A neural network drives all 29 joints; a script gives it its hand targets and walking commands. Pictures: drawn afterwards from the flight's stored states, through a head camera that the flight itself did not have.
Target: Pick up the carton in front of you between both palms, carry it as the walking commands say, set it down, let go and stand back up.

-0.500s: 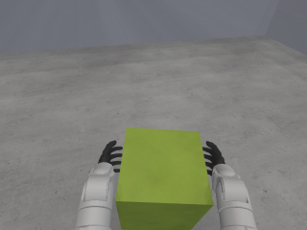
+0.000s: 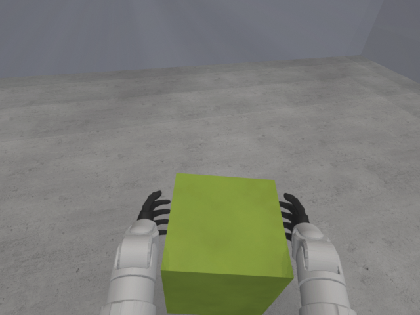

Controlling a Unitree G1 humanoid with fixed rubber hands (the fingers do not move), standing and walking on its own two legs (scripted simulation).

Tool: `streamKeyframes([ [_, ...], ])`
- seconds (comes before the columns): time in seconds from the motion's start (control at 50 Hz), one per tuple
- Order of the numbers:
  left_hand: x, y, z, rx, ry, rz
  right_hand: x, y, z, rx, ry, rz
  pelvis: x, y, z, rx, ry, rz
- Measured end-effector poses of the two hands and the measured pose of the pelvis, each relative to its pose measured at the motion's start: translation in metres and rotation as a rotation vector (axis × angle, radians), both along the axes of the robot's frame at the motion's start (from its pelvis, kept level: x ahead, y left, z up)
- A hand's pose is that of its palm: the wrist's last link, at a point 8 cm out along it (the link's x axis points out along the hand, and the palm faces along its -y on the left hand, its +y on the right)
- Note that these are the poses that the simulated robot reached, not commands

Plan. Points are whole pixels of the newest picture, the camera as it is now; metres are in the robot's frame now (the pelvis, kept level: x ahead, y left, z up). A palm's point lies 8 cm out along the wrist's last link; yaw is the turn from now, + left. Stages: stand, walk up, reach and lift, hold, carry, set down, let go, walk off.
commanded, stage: set down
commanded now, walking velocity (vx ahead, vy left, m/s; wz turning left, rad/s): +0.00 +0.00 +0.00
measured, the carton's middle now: (219, 248) +0.30 +0.00 -0.04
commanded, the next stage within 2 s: none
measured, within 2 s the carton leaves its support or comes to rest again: neither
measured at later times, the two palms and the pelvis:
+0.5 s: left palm (154, 254) +0.32 +0.16 -0.13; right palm (273, 251) +0.34 -0.14 -0.11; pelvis -0.03 -0.03 -0.05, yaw +2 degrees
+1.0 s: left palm (160, 262) +0.38 +0.16 -0.27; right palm (259, 263) +0.38 -0.14 -0.26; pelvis -0.06 -0.02 -0.19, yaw -1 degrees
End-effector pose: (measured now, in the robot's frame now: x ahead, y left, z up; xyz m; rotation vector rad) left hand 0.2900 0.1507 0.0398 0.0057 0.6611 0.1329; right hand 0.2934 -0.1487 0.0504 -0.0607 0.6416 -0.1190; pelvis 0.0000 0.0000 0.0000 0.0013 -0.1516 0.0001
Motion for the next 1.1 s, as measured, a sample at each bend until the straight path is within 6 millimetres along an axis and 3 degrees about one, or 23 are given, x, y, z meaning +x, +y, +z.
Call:
streamKeyframes([
  [0.12, 0.011, -0.003, -0.009, -0.014, 0.013, 0.028, 0.013, -0.001, -0.007, 0.008, 0.014, -0.004, 0.000, -0.006, -0.002, 0.003, 0.019, 0.006],
  [0.24, 0.028, -0.002, -0.036, -0.030, 0.021, 0.046, 0.033, 0.000, -0.030, 0.013, 0.022, -0.005, -0.006, -0.016, -0.010, 0.004, 0.085, 0.014],
  [0.32, 0.034, 0.001, -0.067, -0.010, 0.032, 0.042, 0.044, 0.004, -0.061, -0.001, 0.031, 0.016, -0.011, -0.023, -0.017, -0.001, 0.176, 0.024],
  [0.44, 0.033, 0.006, -0.136, 0.012, 0.047, 0.038, 0.046, 0.008, -0.130, 0.000, 0.045, 0.029, -0.021, -0.030, -0.036, -0.021, 0.363, 0.043],
  [0.58, 0.043, 0.006, -0.204, -0.002, 0.004, 0.021, 0.047, 0.007, -0.197, 0.031, 0.002, -0.014, -0.033, -0.034, -0.074, -0.032, 0.591, 0.023],
  [0.84, 0.077, 0.006, -0.261, -0.025, -0.017, 0.025, 0.073, 0.006, -0.260, 0.068, -0.020, -0.051, -0.050, -0.026, -0.150, -0.027, 0.779, -0.003],
  [1.1, 0.089, 0.016, -0.349, -0.023, 0.005, 0.064, 0.099, 0.017, -0.344, 0.056, 0.001, -0.012, -0.060, -0.020, -0.222, -0.044, 0.910, 0.005],
])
